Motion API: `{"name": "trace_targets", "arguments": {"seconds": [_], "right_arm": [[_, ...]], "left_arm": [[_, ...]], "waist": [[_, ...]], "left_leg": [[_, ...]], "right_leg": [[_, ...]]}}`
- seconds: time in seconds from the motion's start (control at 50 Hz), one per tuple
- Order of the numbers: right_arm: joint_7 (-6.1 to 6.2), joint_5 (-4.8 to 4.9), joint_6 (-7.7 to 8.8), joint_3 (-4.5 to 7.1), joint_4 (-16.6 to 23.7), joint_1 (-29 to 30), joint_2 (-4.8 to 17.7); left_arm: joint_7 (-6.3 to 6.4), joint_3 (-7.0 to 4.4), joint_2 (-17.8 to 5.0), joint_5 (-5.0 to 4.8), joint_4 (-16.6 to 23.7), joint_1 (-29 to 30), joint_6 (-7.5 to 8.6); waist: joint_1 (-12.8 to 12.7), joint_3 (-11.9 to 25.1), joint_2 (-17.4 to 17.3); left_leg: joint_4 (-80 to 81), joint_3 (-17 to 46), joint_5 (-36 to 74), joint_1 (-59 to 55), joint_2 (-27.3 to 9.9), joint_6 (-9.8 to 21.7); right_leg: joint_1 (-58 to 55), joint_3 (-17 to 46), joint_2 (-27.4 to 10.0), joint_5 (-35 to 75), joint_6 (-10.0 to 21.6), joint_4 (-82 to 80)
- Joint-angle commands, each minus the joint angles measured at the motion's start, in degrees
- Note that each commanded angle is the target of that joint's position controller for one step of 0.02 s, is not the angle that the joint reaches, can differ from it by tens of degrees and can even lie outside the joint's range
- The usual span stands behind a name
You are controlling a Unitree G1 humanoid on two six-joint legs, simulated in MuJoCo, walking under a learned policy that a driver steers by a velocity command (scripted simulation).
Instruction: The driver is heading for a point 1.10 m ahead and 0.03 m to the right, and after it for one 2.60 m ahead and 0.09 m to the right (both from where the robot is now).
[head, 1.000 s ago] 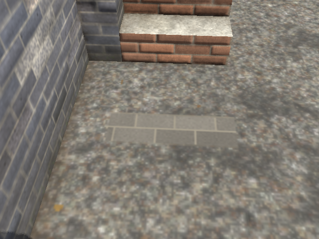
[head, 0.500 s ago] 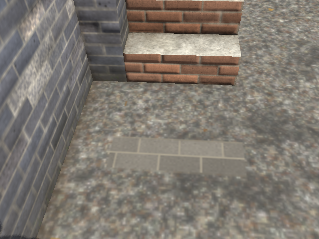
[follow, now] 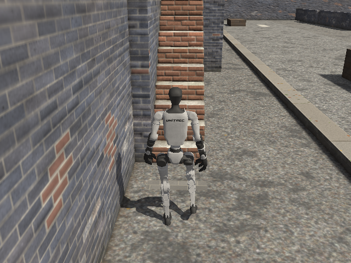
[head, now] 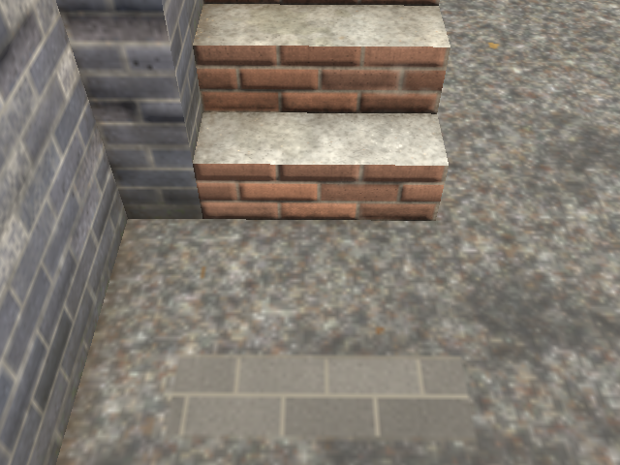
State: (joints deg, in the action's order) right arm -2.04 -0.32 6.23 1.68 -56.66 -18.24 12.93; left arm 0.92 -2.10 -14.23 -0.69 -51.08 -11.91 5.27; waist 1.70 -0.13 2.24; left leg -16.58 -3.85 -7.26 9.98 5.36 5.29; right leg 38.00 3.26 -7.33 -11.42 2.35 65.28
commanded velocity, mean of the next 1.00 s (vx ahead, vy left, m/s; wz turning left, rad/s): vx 0.50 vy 0.00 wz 0.00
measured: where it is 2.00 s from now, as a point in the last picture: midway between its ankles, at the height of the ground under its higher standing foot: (344, 289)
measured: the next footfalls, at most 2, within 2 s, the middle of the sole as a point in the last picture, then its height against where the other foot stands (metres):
right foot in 0.30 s outside the picture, level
left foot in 0.86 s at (281, 408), level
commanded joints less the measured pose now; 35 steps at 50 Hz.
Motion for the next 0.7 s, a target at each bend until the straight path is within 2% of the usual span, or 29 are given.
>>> {"name": "trace_targets", "arguments": {"seconds": [0.02,0.1,0.16,0.2,0.24,0.26,0.28,0.3,0.32,0.34,0.36,0.38,0.4,0.42,0.46,0.5,0.56,0.62,0.7], "right_arm": [[1.13,0.08,1.03,1.2,3.14,2.33,7.56],[2.01,0.99,0.26,1.46,2.15,-2.35,9.15],[2.06,1.47,-0.36,1.66,0.89,-5.47,9.7],[2.16,1.53,-0.95,1.82,0.26,-6.52,9.74],[2.29,1.57,-1.56,2.17,0.17,-5.97,10.42],[2.32,1.53,-1.88,2.27,0.41,-4.82,10.83],[2.3,1.26,-2.2,1.96,0.74,-3.8,10.12],[2.27,0.43,-2.18,0.98,1.97,-3.25,7.87],[1.72,0.21,-0.91,-1.08,3.0,-9.16,1.16],[1.42,1.19,0.69,-0.74,2.06,-9.19,3.41],[1.2,2.72,1.52,0.72,3.58,-3.83,8.93],[1.41,2.78,1.61,0.88,4.6,-0.02,9.34],[1.78,1.98,1.24,1.1,4.86,1.92,8.53],[2.06,1.41,0.4,1.44,4.78,1.46,7.73],[2.2,1.2,-1.09,1.27,4.11,-0.61,5.08],[2.39,0.93,-1.67,1.51,5.04,1.29,5.06],[2.34,0.54,-1.6,1.67,7.4,8.07,4.74],[1.84,0.77,-1.24,1.36,9.09,14.29,3.79],[0.93,1.3,-0.88,1.01,11.16,20.96,3.75]], "left_arm": [[0.4,-0.78,-2.67,0.73,2.41,-1.98,-0.19],[-0.33,-0.38,-1.65,0.18,4.85,7.36,0.49],[-1.3,-0.14,-1.87,-0.42,6.46,12.37,0.66],[-2.08,-0.17,-2.49,-0.58,7.67,14.31,1.01],[-2.66,-0.57,-3.76,-0.59,8.0,12.94,1.53],[-2.74,-1.13,-4.84,-0.53,7.36,9.77,1.76],[-2.58,-2.37,-6.88,-0.43,5.14,2.36,1.9],[-2.12,-3.94,-11.06,-0.06,2.2,-9.38,2.02],[-2.01,-5.59,-17.71,0.83,0.69,-16.95,1.52],[-2.24,-4.3,-13.08,0.7,0.43,-17.78,1.46],[-2.23,-3.09,-9.52,0.39,1.36,-12.36,1.59],[-2.23,-2.32,-7.4,0.3,2.79,-6.6,1.46],[-2.53,-1.7,-5.56,0.47,3.38,-2.73,1.37],[-2.78,-1.26,-4.21,0.81,3.4,-1.04,1.5],[-3.04,-1.3,-4.13,0.98,2.08,-2.06,1.76],[-2.6,-1.76,-5.79,1.03,0.7,-4.27,1.93],[-1.59,-1.88,-6.47,0.88,-0.65,-7.1,1.38],[-0.95,-1.89,-7.1,0.5,-1.57,-9.22,1.01],[-0.66,-2.12,-7.66,-0.03,-3.8,-13.25,0.41]], "waist": [[-2.68,-3.12,-4.29],[0.72,-3.07,-4.36],[2.65,-4.12,-4.93],[2.77,-4.65,-5.21],[1.24,-3.82,-6.0],[-0.91,-2.14,-6.6],[-4.71,2.1,-6.11],[-9.13,10.46,-2.94],[-8.14,18.77,11.52],[-8.53,22.43,12.63],[-7.41,13.64,8.54],[-5.67,8.8,4.35],[-4.04,4.96,1.16],[-2.14,3.11,1.82],[-0.6,1.96,2.4],[-0.3,0.5,1.38],[-1.67,-1.03,0.83],[-3.47,-2.31,1.24],[-5.63,-4.68,1.15]], "left_leg": [[11.81,11.86,4.08,6.14,-16.0,9.8],[10.83,9.16,4.91,0.97,-15.14,7.25],[8.97,9.44,3.35,-4.22,-16.87,6.95],[6.7,10.26,3.41,-8.34,-18.76,6.45],[3.54,11.07,6.41,-10.85,-20.13,5.53],[-0.11,10.48,13.17,-10.93,-19.73,4.76],[-8.9,8.15,22.56,-9.81,-16.98,3.44],[-24.62,4.88,20.43,-1.48,-13.47,1.41],[-48.12,0.7,-1.79,22.98,-3.66,-3.25],[-57.48,9.63,-24.04,31.29,-2.59,-2.65],[-60.79,10.6,-20.69,36.14,-6.28,-1.33],[-58.97,8.91,-14.96,34.94,-9.59,-0.96],[-55.15,7.96,-10.88,32.64,-11.52,-1.29],[-51.65,8.11,-8.1,29.08,-13.21,-1.52],[-49.12,7.15,-5.5,25.53,-13.45,-2.3],[-45.55,6.89,-1.87,28.22,-13.67,-3.15],[-35.74,6.65,5.73,32.59,-13.67,-4.13],[-25.2,5.24,12.7,30.68,-12.25,-4.13],[-17.61,4.26,12.98,30.96,-10.74,-3.59]], "right_leg": [[1.13,0.07,-2.41,9.25,-1.58,-8.07],[-0.68,-2.15,0.21,17.58,-2.04,-24.74],[-0.92,-2.73,1.4,16.1,-2.08,-30.59],[-0.51,-2.48,1.86,12.41,-0.96,-33.4],[-3.84,-2.98,2.82,7.75,0.66,-35.76],[-8.93,-4.24,4.24,6.12,1.64,-36.93],[-18.69,-5.74,6.19,5.71,3.07,-38.18],[-35.67,0.07,0.96,7.13,6.33,-36.58],[-59.01,25.07,-13.37,0.98,15.36,-40.04],[-61.42,39.53,-16.27,-3.85,17.37,-47.86],[-54.25,31.39,-14.38,-4.05,13.98,-48.28],[-45.75,22.81,-12.04,0.21,11.99,-49.31],[-38.11,17.08,-9.45,4.18,10.99,-51.56],[-33.06,12.72,-7.15,6.58,9.85,-53.64],[-28.67,8.35,-5.22,11.2,10.18,-56.14],[-28.65,5.62,-4.99,16.36,10.81,-57.28],[-31.06,3.24,-4.73,18.7,10.31,-58.05],[-31.7,0.72,-3.55,15.99,9.04,-59.03],[-37.25,0.43,-5.22,13.58,8.82,-58.26]]}}
Velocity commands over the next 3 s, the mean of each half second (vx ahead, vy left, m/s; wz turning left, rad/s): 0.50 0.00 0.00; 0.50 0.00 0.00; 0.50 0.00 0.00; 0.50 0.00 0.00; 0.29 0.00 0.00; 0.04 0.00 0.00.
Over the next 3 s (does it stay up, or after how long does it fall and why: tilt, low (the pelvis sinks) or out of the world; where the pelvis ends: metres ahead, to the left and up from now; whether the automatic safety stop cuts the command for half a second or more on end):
stays up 1.27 -0.13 0.20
